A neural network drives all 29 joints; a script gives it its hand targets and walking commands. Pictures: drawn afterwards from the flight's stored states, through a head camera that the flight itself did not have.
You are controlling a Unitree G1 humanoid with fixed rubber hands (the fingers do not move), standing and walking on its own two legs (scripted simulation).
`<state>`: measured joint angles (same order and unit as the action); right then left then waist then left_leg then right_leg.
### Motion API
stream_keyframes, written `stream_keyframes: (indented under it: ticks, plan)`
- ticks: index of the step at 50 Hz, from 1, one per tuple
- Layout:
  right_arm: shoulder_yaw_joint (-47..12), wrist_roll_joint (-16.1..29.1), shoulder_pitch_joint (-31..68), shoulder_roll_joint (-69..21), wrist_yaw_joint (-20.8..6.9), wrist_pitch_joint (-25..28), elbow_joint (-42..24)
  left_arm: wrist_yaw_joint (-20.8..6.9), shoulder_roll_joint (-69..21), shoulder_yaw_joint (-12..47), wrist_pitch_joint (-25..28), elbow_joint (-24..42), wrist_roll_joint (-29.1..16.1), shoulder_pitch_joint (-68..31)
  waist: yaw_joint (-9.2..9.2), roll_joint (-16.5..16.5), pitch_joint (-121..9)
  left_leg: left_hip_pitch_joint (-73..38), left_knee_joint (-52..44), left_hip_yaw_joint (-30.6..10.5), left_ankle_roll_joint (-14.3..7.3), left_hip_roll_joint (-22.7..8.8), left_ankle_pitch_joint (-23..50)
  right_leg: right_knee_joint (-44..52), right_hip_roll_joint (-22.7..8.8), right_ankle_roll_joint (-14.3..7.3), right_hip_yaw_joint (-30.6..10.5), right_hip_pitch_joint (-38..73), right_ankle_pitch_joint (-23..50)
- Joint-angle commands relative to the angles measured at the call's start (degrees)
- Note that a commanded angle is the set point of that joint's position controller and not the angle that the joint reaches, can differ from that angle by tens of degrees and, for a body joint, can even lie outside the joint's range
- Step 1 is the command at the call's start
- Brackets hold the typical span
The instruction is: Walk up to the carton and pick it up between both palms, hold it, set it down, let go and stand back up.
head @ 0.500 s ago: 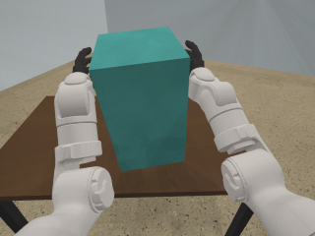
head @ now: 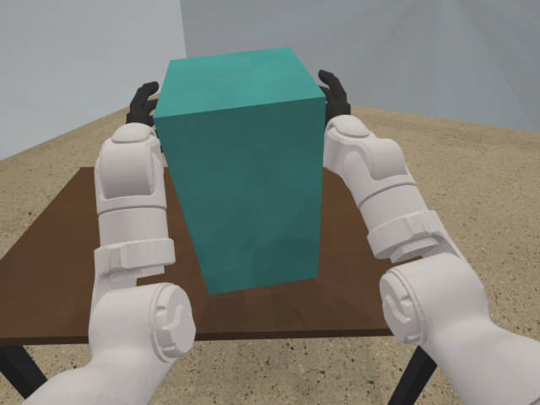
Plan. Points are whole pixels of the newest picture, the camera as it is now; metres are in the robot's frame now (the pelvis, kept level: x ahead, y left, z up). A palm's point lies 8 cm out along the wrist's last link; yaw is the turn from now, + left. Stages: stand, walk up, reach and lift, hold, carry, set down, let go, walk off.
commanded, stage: hold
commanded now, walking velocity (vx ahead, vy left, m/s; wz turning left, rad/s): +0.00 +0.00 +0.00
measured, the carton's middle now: (247, 174) +0.35 +0.01 +0.24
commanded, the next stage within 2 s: none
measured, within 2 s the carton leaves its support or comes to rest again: neither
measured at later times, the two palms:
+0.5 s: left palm (141, 136) +0.37 +0.14 +0.30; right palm (334, 124) +0.37 -0.11 +0.30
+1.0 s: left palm (142, 135) +0.37 +0.14 +0.30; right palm (333, 123) +0.37 -0.11 +0.31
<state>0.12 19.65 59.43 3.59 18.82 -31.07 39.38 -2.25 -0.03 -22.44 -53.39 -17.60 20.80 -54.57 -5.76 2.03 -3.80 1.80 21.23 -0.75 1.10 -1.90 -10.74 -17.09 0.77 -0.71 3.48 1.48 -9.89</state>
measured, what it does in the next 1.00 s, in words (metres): stands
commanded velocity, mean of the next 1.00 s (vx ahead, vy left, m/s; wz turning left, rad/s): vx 0.00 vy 0.00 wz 0.00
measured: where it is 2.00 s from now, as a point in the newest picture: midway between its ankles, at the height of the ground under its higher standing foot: outside the picture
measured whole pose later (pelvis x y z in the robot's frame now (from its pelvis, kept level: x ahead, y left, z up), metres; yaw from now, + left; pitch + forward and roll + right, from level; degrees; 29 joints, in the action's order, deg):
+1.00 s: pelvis +0.00 +0.00 +0.00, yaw +1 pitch -8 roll -1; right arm 0.1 20.2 61.0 4.2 19.3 -31.8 41.1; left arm -1.8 0.6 -22.4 -52.5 -20.3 20.2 -55.8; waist -5.6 2.0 -4.5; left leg 2.7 21.2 -1.7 1.3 -1.7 -10.7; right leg -17.0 1.1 -0.9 3.1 0.9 -10.0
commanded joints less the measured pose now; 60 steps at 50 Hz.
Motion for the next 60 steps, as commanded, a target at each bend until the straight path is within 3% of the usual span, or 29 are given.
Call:
stream_keyframes:
  ticks: [1,9,16,23,29,32,33,37,40,44,53,57,60]
  plan:
    - [-14.4,7.3,47.2,-37.7,-6.3,-0.1,-13.1,-7.1,-32.6,23.3,5.4,2.3,-9.7,-43.4,-0.24,-3.9,-14.8,0.9,-3.9,1.5,0.7,4.0,7.7,1.3,3.5,4.4,-0.5,4.5,8.3]
    - [-13.8,7.4,47.7,-37.6,-6.1,0.0,-12.6,-7.5,-32.5,23.1,5.9,1.6,-10.1,-44.1,-0.77,-4.2,-16.5,0.5,-3.4,1.6,0.8,4.4,8.0,0.9,3.3,4.7,-0.7,5.2,10.0]
    - [-15.1,8.3,48.2,-37.5,-5.7,0.0,-14.3,-7.4,-32.0,22.3,5.8,1.1,-9.7,-42.6,0.16,-3.1,-17.0,-0.2,-2.9,1.4,0.4,4.4,10.3,0.8,3.3,4.9,-0.9,5.6,11.9]
    - [-15.1,8.4,46.4,-37.7,-5.2,-0.7,-14.2,-7.7,-31.8,22.8,5.5,2.5,-9.8,-42.8,-0.59,-3.7,-16.5,0.3,-2.7,1.7,0.8,4.7,10.4,0.9,3.0,5.2,-1.2,5.8,13.3]
    - [-14.9,8.5,47.9,-37.5,-5.7,-0.4,-14.6,-7.3,-33.3,24.7,5.7,3.8,-10.7,-44.6,-0.91,-5.2,-17.7,-0.4,-2.6,1.1,1.4,4.3,10.9,0.6,3.6,4.4,-0.7,4.9,11.0]
    - [-14.7,8.3,48.0,-37.3,-5.8,-0.7,-14.0,-6.9,-33.0,24.0,5.5,2.0,-10.5,-43.8,-0.73,-4.4,-16.8,-0.6,-2.7,1.1,1.2,4.3,9.9,0.9,3.4,4.6,-0.6,4.3,10.6]
    - [-14.5,8.1,47.7,-36.9,-5.8,-0.9,-13.1,-7.0,-32.5,22.8,5.4,1.0,-9.8,-43.1,0.1,-4.0,-15.1,0.7,-3.2,1.1,1.0,4.2,9.1,1.2,3.4,4.5,-0.7,4.2,9.8]
    - [-14.3,7.8,48.2,-37.5,-6.1,-0.7,-12.6,-7.1,-32.3,22.9,5.8,0.9,-10.0,-44.2,-0.12,-4.0,-16.0,1.3,-3.4,1.3,0.8,4.1,7.9,1.2,3.3,4.5,-0.9,4.5,8.4]
    - [-14.4,8.4,48.3,-37.8,-6.0,-0.5,-13.2,-6.8,-33.4,24.0,6.2,2.8,-11.1,-45.5,-0.62,-4.7,-18.1,0.4,-2.9,1.1,1.1,4.3,9.4,0.8,3.5,4.4,-1.0,4.2,9.7]
    - [-13.9,7.9,48.1,-36.9,-5.9,-0.7,-12.3,-7.0,-32.6,22.2,6.0,-0.4,-10.3,-43.3,-0.1,-3.6,-16.3,0.5,-3.3,1.1,0.9,4.1,8.5,1.2,3.5,4.5,-1.0,4.3,9.6]
    - [-14.9,9.4,47.6,-37.5,-5.6,-0.8,-13.6,-6.6,-32.8,23.7,6.1,2.7,-10.8,-44.1,-0.58,-4.7,-17.5,-1.3,-2.2,1.0,1.4,4.3,11.9,0.7,3.5,4.8,-1.0,4.7,12.9]
    - [-14.0,8.3,46.6,-36.7,-5.4,-1.2,-12.2,-7.0,-32.1,22.6,5.7,0.0,-9.9,-42.7,-0.49,-3.8,-14.4,0.4,-3.2,1.2,1.0,4.5,8.7,1.5,3.1,4.9,-1.2,4.1,10.6]
    - [-14.5,8.8,47.8,-37.3,-5.4,-0.9,-13.9,-7.1,-33.1,23.5,5.9,1.5,-10.7,-44.0,-0.49,-4.2,-16.1,0.1,-2.6,1.2,1.1,4.6,9.6,1.0,3.2,4.8,-1.5,4.4,11.5]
